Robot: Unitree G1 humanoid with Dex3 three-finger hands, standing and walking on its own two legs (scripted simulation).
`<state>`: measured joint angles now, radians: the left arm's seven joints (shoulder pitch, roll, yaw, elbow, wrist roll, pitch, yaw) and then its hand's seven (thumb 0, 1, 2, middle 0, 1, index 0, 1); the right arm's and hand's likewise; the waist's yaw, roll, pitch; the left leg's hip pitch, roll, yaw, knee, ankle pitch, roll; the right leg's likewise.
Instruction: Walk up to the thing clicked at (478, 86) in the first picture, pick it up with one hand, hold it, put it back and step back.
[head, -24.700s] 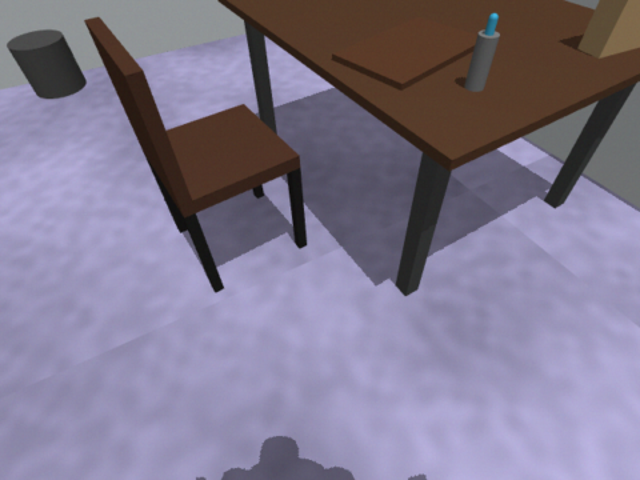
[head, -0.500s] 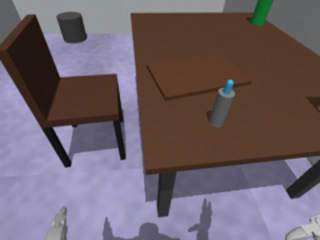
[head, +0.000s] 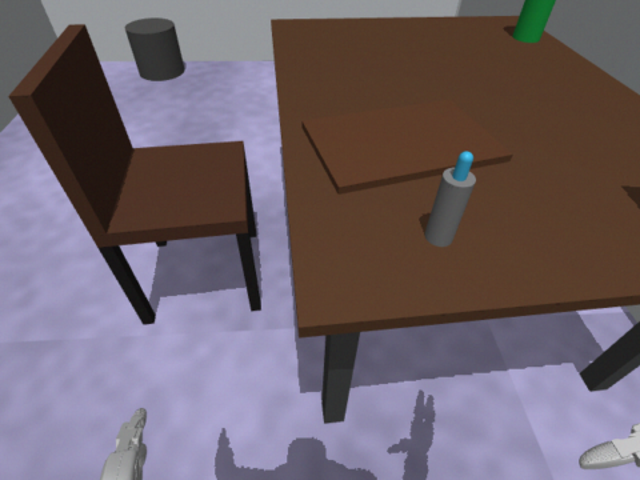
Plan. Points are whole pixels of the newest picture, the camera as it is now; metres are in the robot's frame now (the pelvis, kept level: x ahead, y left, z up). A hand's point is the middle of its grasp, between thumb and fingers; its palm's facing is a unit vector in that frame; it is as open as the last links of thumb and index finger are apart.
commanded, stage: home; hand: right
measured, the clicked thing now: (451, 198) +0.53 -0.22 +0.05
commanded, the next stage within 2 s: none
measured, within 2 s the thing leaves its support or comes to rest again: neither
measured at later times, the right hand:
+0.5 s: hand (474, 459) +0.18 -0.18 -0.09, palm faces +0.08 +0.98 -0.20, open 17.5 cm
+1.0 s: hand (473, 453) +0.19 -0.20 -0.11, palm faces -0.03 +0.96 -0.29, open 17.5 cm
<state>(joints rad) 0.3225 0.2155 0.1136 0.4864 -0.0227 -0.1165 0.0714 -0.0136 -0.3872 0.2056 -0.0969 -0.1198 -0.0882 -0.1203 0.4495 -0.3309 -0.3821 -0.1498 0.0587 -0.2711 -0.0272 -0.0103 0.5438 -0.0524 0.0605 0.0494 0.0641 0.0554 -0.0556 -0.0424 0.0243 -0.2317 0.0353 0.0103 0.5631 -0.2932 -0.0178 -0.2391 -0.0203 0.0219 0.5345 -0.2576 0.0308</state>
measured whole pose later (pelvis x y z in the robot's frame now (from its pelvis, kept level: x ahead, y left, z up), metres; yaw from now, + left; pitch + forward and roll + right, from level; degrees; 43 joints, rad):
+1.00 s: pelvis +0.03 -0.01 +0.00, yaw +1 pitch +0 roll +0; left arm 0.19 0.24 0.00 0.74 0.03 -0.03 0.02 0.01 0.89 0.89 -0.21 -0.30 -0.20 -0.30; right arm 0.20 -0.23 0.01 0.66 -0.03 -0.08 -0.05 -0.01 0.56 -0.04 0.06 0.04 0.06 0.05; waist 0.00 -0.01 0.03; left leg -0.24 0.03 -0.01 0.54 -0.31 -0.03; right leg -0.25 -0.03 0.00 0.54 -0.29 0.02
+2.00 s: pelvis +0.01 -0.02 +0.01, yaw +2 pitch -2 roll +0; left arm 0.14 0.36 0.00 1.15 0.01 0.00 -0.01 0.00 0.90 0.89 -0.21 -0.30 -0.20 -0.30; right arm 0.16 -0.36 0.03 1.10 -0.01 -0.01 0.00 0.00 0.56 -0.04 0.06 0.04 0.06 0.05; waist 0.00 -0.01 0.05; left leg -0.14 0.04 -0.03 0.37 -0.20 -0.04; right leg -0.14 -0.01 -0.02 0.36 -0.18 0.01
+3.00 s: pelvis +0.02 -0.01 +0.02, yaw +2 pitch -2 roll +0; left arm 0.12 0.35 0.00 1.14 0.01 0.00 0.00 0.00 0.90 0.89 -0.21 -0.30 -0.20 -0.30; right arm 0.13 -0.36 0.01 1.12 -0.01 -0.01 0.00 0.00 0.36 -0.24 0.14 0.17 0.14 0.18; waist 0.00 -0.01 0.05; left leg -0.11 0.03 -0.02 0.33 -0.20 -0.03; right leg -0.10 -0.03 -0.02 0.32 -0.18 0.02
